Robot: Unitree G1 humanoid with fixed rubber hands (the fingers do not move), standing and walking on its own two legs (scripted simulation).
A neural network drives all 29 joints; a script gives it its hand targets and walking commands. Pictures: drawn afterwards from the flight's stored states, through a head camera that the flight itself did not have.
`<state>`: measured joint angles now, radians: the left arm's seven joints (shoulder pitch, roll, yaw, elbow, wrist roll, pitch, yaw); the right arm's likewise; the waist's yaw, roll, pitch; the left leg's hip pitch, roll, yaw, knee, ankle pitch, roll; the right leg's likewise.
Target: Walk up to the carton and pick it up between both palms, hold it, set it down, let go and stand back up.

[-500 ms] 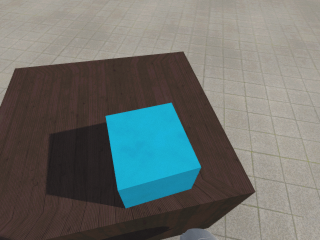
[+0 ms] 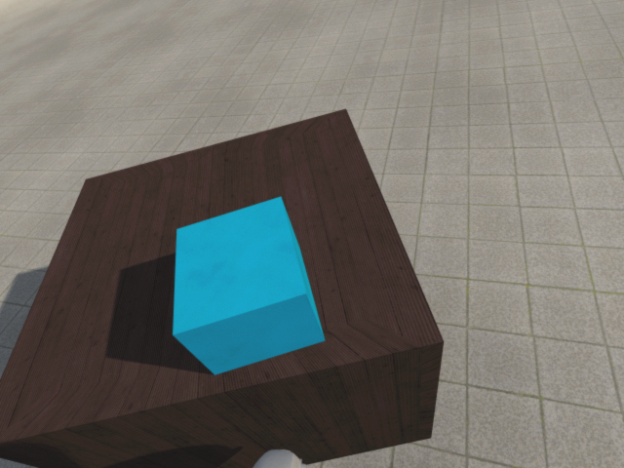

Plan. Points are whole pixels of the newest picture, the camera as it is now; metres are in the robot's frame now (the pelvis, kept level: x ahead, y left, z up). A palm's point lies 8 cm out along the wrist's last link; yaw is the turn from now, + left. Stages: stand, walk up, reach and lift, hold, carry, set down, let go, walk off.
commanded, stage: walk up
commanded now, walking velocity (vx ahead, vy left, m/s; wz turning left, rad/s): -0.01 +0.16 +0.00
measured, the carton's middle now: (248, 283) +0.45 +0.17 -0.07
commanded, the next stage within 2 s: none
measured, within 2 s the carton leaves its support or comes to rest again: neither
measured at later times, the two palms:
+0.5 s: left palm out of the picture -0.06 +0.34 -0.18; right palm out of the picture +0.00 -0.16 -0.12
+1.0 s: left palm out of the picture +0.05 +0.29 -0.16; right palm out of the picture -0.08 -0.15 -0.15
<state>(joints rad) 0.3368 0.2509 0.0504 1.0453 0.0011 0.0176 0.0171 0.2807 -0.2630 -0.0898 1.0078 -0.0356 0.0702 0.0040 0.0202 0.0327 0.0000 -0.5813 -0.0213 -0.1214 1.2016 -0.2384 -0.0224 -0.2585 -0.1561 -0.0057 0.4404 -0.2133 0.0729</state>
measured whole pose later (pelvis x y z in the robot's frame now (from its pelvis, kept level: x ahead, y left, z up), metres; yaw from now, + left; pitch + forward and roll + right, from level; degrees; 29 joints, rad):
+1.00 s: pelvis -0.04 +0.07 -0.02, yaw -2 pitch +0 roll +0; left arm 0.15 0.19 0.04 0.99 0.01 0.06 0.00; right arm 0.37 -0.13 -0.01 1.03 -0.03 -0.03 -0.04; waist -0.03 -0.04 0.05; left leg -0.17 0.07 0.10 0.44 -0.27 -0.03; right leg -0.32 -0.04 0.00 0.66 -0.32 0.05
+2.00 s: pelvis -0.07 +0.08 -0.02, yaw +2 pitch -1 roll -1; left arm 0.27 0.20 0.02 1.05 0.01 0.02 0.03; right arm 0.32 -0.09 -0.01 1.06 -0.02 0.01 -0.04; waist 0.03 -0.07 -0.01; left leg -0.18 0.02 0.07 0.48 -0.29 0.02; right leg -0.28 -0.06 -0.07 0.55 -0.34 0.00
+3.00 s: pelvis -0.08 +0.23 +0.00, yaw +11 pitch +0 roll -7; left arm 0.25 0.26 0.08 1.02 0.02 0.09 -0.01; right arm 0.29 -0.20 -0.03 1.00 -0.01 -0.01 -0.03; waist 0.01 0.00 0.10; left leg -0.23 0.12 0.03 0.44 -0.21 0.03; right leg -0.48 -0.02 0.03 1.17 -0.33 0.07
